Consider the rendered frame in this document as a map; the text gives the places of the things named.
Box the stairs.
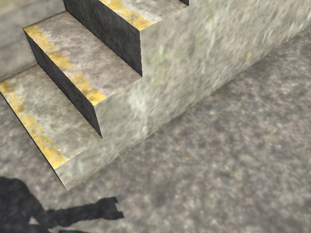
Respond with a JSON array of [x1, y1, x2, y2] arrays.
[[0, 0, 311, 192]]

